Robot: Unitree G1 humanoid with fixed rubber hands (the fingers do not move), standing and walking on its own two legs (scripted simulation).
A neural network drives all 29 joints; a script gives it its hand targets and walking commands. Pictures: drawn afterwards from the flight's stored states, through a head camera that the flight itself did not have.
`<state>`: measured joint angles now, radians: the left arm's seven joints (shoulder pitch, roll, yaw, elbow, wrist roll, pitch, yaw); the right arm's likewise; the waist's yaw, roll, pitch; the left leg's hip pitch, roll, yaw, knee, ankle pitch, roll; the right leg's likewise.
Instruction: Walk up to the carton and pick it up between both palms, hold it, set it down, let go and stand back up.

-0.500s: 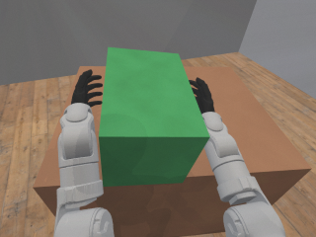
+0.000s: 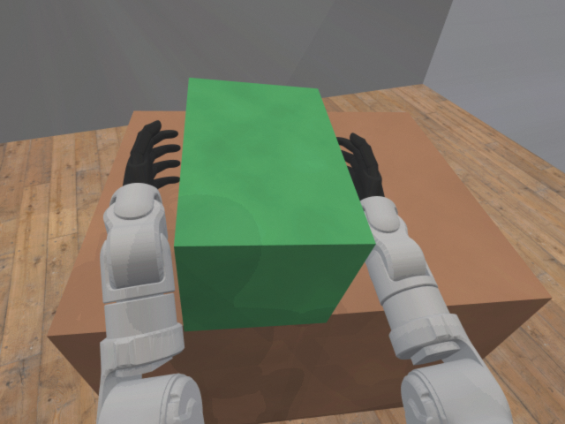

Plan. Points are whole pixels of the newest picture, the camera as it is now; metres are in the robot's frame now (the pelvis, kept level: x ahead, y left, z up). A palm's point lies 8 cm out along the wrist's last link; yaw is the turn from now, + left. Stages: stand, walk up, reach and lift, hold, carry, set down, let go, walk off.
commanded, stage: hold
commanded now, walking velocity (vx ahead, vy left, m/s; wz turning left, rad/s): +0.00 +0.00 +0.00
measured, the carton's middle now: (257, 199) +0.39 +0.01 +0.14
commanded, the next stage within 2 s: set down in 0.94 s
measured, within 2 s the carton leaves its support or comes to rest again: neither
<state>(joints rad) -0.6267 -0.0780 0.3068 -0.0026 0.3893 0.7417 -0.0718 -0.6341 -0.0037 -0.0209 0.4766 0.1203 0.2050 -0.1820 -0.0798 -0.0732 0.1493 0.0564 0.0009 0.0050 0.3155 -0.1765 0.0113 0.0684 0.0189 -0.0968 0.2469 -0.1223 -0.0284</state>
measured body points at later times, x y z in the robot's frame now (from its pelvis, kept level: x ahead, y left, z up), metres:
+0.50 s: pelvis +0.00 +0.00 +0.00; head -0.02 +0.03 +0.45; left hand +0.38 +0.16 +0.19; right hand +0.38 -0.13 +0.17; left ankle +0.01 +0.11 -0.75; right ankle +0.03 -0.10 -0.75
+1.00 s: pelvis +0.00 +0.01 +0.00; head -0.03 +0.03 +0.45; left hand +0.37 +0.16 +0.20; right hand +0.37 -0.13 +0.17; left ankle +0.01 +0.11 -0.75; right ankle +0.03 -0.10 -0.75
